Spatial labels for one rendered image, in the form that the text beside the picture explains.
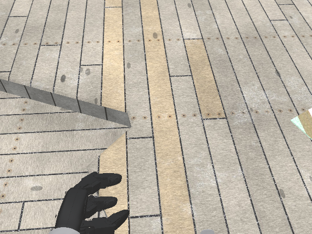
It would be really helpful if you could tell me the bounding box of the robot left hand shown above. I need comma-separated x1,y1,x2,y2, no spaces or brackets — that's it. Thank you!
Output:
55,172,130,234

